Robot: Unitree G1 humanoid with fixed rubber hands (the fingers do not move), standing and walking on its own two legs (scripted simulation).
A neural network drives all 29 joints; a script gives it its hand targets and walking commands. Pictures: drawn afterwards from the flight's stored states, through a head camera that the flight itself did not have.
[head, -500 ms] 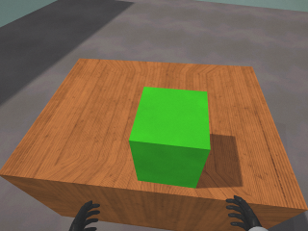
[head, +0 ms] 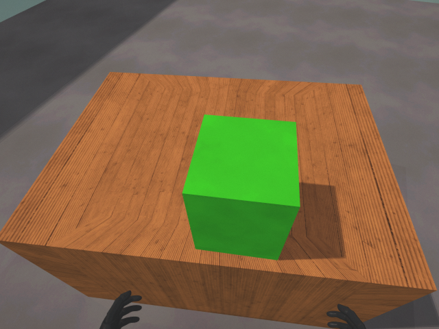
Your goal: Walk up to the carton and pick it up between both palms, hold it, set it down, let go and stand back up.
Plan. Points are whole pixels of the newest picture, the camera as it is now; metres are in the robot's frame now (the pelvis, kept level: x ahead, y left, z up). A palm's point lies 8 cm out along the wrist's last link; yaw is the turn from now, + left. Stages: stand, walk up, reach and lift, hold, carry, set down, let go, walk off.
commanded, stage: stand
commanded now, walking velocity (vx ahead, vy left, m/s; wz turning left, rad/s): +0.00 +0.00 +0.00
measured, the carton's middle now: (242, 189) +0.41 -0.03 -0.04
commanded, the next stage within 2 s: walk up in 1.36 s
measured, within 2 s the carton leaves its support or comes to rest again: neither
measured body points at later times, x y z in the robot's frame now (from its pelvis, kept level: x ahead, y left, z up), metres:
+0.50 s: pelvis -0.02 +0.00 +0.00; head -0.01 +0.01 +0.45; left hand +0.12 +0.24 -0.11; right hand +0.09 -0.23 -0.13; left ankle +0.00 +0.12 -0.72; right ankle +0.01 -0.12 -0.72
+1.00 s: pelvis -0.04 +0.01 +0.01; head -0.03 +0.02 +0.46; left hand +0.08 +0.25 -0.12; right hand +0.05 -0.22 -0.13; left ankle +0.00 +0.12 -0.72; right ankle +0.01 -0.12 -0.72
